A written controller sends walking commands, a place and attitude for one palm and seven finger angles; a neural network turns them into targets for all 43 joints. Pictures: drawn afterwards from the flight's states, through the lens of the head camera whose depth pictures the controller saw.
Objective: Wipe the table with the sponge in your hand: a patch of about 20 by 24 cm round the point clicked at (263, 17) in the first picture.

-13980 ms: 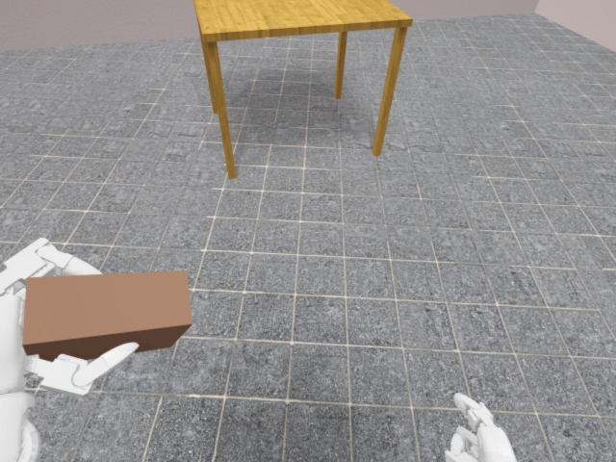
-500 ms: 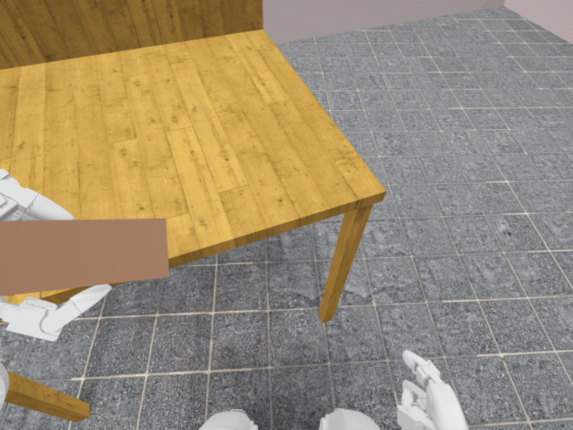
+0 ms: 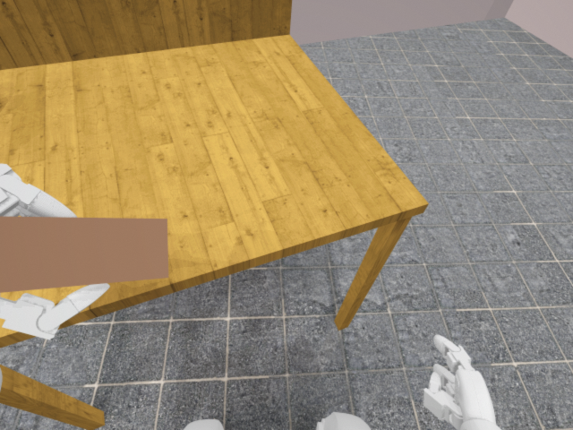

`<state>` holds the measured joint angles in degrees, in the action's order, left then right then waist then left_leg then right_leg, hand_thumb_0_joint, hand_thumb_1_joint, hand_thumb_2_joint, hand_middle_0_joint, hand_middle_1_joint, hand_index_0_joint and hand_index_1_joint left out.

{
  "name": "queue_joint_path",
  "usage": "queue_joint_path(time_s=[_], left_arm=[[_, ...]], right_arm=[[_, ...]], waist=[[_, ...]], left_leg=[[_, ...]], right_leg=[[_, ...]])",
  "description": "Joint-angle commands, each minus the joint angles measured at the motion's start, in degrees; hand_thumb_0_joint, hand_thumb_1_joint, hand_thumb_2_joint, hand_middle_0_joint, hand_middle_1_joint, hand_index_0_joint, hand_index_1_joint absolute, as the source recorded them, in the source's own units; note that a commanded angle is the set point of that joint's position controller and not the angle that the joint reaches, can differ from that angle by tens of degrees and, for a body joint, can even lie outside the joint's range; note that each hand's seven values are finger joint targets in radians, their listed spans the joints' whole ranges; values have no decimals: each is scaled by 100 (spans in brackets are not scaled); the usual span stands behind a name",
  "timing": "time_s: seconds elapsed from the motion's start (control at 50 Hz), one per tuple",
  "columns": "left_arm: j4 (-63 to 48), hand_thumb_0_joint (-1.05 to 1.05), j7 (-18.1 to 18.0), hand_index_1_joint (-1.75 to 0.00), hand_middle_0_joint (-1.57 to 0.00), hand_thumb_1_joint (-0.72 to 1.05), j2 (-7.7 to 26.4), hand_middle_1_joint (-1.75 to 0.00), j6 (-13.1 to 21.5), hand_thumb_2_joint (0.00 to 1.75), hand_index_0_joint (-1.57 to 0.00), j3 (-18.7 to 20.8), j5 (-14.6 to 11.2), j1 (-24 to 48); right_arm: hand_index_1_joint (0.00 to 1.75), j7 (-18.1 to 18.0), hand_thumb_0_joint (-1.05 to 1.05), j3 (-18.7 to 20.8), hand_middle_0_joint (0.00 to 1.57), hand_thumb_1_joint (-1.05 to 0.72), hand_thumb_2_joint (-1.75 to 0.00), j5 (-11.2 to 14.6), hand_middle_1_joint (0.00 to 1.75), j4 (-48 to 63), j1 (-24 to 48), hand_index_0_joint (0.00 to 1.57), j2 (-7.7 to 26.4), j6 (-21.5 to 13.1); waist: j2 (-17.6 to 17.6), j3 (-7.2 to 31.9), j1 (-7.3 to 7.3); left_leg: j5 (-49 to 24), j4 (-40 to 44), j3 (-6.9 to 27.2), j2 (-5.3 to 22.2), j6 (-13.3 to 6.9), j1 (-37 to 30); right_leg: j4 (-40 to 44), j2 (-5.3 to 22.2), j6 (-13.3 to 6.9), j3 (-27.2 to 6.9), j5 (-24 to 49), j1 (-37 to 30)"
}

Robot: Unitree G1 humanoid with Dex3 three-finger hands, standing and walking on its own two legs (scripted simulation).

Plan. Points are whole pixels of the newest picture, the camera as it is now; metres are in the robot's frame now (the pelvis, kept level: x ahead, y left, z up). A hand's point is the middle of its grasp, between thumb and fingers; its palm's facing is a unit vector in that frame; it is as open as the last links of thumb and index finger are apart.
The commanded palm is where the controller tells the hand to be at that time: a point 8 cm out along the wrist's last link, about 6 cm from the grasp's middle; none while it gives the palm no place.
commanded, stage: shuffle to correct the standing spot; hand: left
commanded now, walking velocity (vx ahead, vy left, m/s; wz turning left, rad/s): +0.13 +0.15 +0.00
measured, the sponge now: (106, 253) +0.25 +0.20 +0.17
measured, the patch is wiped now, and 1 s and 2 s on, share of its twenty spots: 0.00 0.00 0.00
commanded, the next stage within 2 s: come to a stop and stand still in 0.76 s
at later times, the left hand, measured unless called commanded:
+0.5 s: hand out of the picture +0.23 +0.32 +0.19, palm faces +0.41 -0.83 -0.37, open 9.6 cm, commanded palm +0.17 +0.37 +0.20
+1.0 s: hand out of the picture +0.25 +0.36 +0.18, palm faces +0.43 -0.84 -0.32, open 9.6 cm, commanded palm +0.19 +0.40 +0.20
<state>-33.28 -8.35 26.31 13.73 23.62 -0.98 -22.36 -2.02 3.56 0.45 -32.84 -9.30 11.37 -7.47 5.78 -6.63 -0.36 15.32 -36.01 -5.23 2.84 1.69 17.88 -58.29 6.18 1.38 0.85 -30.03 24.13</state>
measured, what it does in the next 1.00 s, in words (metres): steps to the left: right foot, then left foot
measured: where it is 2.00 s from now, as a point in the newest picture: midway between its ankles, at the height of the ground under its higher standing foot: outside the picture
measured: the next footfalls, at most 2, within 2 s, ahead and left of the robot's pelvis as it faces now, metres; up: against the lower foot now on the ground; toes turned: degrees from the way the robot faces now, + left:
right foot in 0.14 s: +0.07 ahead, -0.05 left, +0.00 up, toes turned -7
left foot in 0.48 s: +0.09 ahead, +0.24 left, +0.00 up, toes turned +4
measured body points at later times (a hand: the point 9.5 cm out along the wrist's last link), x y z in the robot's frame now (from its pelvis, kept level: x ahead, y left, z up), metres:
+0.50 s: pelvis +0.01 +0.09 +0.01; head +0.03 +0.09 +0.45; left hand +0.20 +0.36 +0.21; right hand +0.18 -0.17 -0.07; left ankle +0.05 +0.24 -0.72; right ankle +0.03 -0.04 -0.72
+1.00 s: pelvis +0.04 +0.11 +0.01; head +0.04 +0.12 +0.46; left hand +0.22 +0.40 +0.20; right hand +0.21 -0.11 -0.06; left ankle +0.06 +0.23 -0.72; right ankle +0.06 +0.03 -0.72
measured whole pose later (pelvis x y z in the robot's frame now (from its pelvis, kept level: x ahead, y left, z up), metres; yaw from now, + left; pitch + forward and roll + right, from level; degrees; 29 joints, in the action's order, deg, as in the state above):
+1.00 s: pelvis +0.04 +0.11 +0.01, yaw +1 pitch -3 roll -1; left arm -24.9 -7.6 17.9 10.0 18.3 -1.6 -22.4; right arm -2.4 -1.2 -0.5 -35.6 -11.9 12.4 -7.5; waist 0.3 -2.3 0.9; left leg 11.8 -29.6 -2.7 2.3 -1.0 13.7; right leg -30.0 -1.8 -3.6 6.1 -14.7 12.9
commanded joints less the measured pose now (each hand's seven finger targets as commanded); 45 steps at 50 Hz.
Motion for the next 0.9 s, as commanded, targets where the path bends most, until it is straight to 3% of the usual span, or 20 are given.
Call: queue_joint_path(time_s=[0.0, 0.08, 0.1, 0.12, 0.14, 0.16, 0.22, 0.28, 0.34, 0.4, 0.42, 0.46, 0.5, 0.52, 0.6, 0.68, 0.7, 0.74, 0.8, 0.88], left_arm=[[-850, 0, -74, -160, -120, 10, 724, -160, 300, 130, -120, 1008, -128, -269], [-401, 0, -33, -160, -120, 10, 391, -160, 11, 130, -120, 515, -184, -370], [-216, 0, -49, -160, -120, 10, 466, -160, -68, 130, -120, 481, -158, -360], [-154, 0, -77, -160, -120, 10, 751, -160, -119, 130, -120, 623, -104, -244], [-117, 0, -71, -160, -120, 10, 742, -160, -125, 130, -120, 662, -179, 40], [7, 0, 20, -160, -120, 10, 379, -160, -115, 130, -120, 383, -196, 197], [60, 0, 10, -160, -120, 10, 515, -160, 1, 130, -120, 424, -161, 389], [-6, 0, -7, -160, -120, 10, 487, -160, 164, 130, -120, 313, -77, 689], [-506, 0, -88, -160, -120, 10, 467, -160, 229, 130, -120, 200, -54, 784], [-803, 0, -166, -160, -120, 10, 586, -160, 197, 130, -120, 337, -67, 549], [-1064, 0, -151, -160, -120, 10, 439, -160, 243, 130, -120, 237, -70, 578], [-1265, 0, -154, -160, -120, 10, 418, -160, 329, 130, -120, 341, -42, 527], [-686, 0, -131, -160, -120, 10, 749, -160, 324, 130, -120, 718, 4, 183], [-774, 0, -100, -160, -120, 10, 766, -160, 292, 130, -120, 754, -25, 83], [-909, 0, -33, -160, -120, 10, 458, -160, 256, 130, -120, 632, -108, -436], [-562, 0, -13, -160, -120, 10, 554, -160, 110, 130, -120, 574, -90, -49], [-484, 0, -15, -160, -120, 10, 739, -160, 96, 130, -120, 657, -77, 137], [-316, 0, 33, -160, -120, 10, 593, -160, -51, 130, -120, 482, -159, 578], [-57, 0, 41, -160, -120, 10, 426, -160, -100, 130, -120, 325, -186, 639], [-165, 0, -22, -160, -120, 10, 314, -160, -14, 130, -120, 138, -106, 711]], right_arm=[[30, 71, 0, 185, 20, -90, -90, 41, 30, 684, 65, 20, 750, -271], [30, 89, 0, -66, 20, -90, -90, 76, 30, 678, 81, 20, 717, -256], [30, 47, 0, -98, 20, -90, -90, 51, 30, 672, 79, 20, 666, -213], [30, 57, 0, -91, 20, -90, -90, 12, 30, 715, 126, 20, 591, -138], [30, 89, 0, -112, 20, -90, -90, -37, 30, 695, 185, 20, 733, -117], [30, 138, 0, -31, 20, -90, -90, 12, 30, 567, -7, 20, 837, -102], [30, 76, 0, -123, 20, -90, -90, 1, 30, 405, 227, 20, 749, -79], [30, 8, 0, -186, 20, -90, -90, -59, 30, 382, 238, 20, 657, -90], [30, -27, 0, -131, 20, -90, -90, -97, 30, 489, 324, 20, 581, -283], [30, -70, 0, -39, 20, -90, -90, -105, 30, 497, 237, 20, 644, -389], [30, -89, 0, -2, 20, -90, -90, -86, 30, 559, 135, 20, 667, -387], [30, -67, 0, 99, 20, -90, -90, -26, 30, 668, 78, 20, 898, -354], [30, -59, 0, 113, 20, -90, -90, 3, 30, 604, 162, 20, 781, -331], [30, -60, 0, 72, 20, -90, -90, -42, 30, 569, 153, 20, 726, -282], [30, 19, 0, -18, 20, -90, -90, 42, 30, 603, 173, 20, 719, -255], [30, -38, 0, -180, 20, -90, -90, 21, 30, 575, 201, 20, 685, -236], [30, -87, 0, -204, 20, -90, -90, -3, 30, 547, 242, 20, 639, -229], [30, -53, 0, -106, 20, -90, -90, 18, 30, 566, 126, 20, 635, -257], [30, -3, 0, -201, 20, -90, -90, 46, 30, 418, 254, 20, 643, -228], [30, -85, 0, -357, 20, -90, -90, -97, 30, 453, 331, 20, 428, -244]], waist=[[-2633, 1362, 66], [-1363, 1272, 159], [-413, 1199, 134], [1163, 1191, 140], [1157, 966, 163], [945, 826, 70], [341, 718, 51], [348, 679, 72], [433, 756, 219], [-111, 1147, 148], [-642, 1284, 95], [-2758, 1276, 57], [-1856, 1067, 85], [-1982, 1278, 46], [-2180, 1380, 79], [-1219, 1337, 100], [-507, 1322, 55], [1114, 1147, 78], [77, 770, 47], [73, 994, 101]], left_leg=[[-1948, 1266, 885, 884, -1189, -820], [-27, 692, 634, 615, -724, 579], [595, -101, 343, 235, -535, 896], [1221, -1830, 19, -378, -267, 1919], [1200, -2974, 572, -267, -105, 2302], [722, -3402, 847, -153, -22, 2211], [323, -3252, 801, 119, -7, 2156], [15, -2100, 463, 132, -109, 1325], [63, -471, -29, -41, -271, 115], [2, 692, -260, -375, -282, -916], [-3, 974, -81, -313, -316, -1182], [-633, 1827, 2410, 1192, -1045, -1818], [-1697, 1950, 2895, 1536, -1491, -1465], [-1664, 1740, 2643, 1443, -1523, -1360], [-1473, 1376, 1101, 802, -1071, -512], [186, 841, 949, 645, -710, 680], [462, 132, 686, 330, -570, 846], [1335, -1973, 238, -373, -208, 1524], [1092, -2221, 647, 1, -194, 1480], [177, 352, -156, -378, -276, -354]], right_leg=[[55, -206, -45, 483, 313, 448], [2888, -441, -40, 620, 1333, -1624], [3639, 25, -176, -98, 1354, -1906], [4265, 1397, -719, -2470, 1383, -2238], [4429, 1998, -967, -3014, 1702, -1968], [4375, 1753, -682, -2477, 2061, -1746], [3897, 1469, -941, -1403, 3022, -1740], [4115, 1152, -815, -619, 2318, -1110], [4186, 1074, -858, -514, 1446, -797], [3439, 735, -698, -313, 907, -834], [2826, 512, -587, -120, 740, -791], [608, -570, -123, 489, -99, 656], [-643, -595, -161, 121, -248, 1138], [-587, -401, -158, 46, -77, 1008], [1251, -592, -173, 433, 702, -221], [3389, -637, -215, 302, 1454, -2040], [3872, -226, -429, -462, 1384, -2118], [4630, 1379, -1397, -2940, 654, -1784], [4391, 1309, -1592, -2298, 1773, -1420], [4120, 408, -925, -550, 1948, -1054]])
